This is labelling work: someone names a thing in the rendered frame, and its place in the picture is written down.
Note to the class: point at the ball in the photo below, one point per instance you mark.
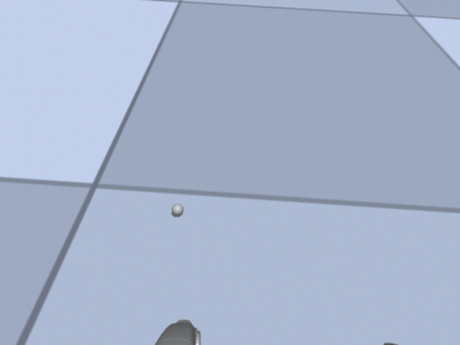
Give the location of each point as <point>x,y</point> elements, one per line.
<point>177,209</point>

